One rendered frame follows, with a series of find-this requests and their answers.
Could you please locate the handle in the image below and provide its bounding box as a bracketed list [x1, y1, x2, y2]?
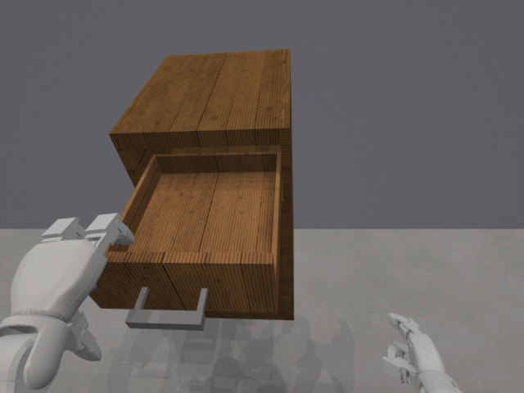
[125, 287, 209, 331]

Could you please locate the robot right hand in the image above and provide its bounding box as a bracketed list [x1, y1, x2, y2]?
[382, 313, 446, 388]

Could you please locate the cabinet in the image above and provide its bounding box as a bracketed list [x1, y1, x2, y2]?
[109, 49, 294, 320]

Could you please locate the left robot forearm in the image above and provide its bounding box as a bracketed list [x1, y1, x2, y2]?
[0, 314, 71, 393]

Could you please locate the right robot forearm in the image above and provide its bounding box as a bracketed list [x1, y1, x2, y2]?
[417, 370, 462, 393]

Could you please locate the robot left hand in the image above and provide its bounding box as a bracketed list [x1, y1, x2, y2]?
[11, 213, 135, 361]

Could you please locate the drawer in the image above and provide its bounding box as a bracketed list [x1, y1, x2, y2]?
[89, 151, 282, 313]

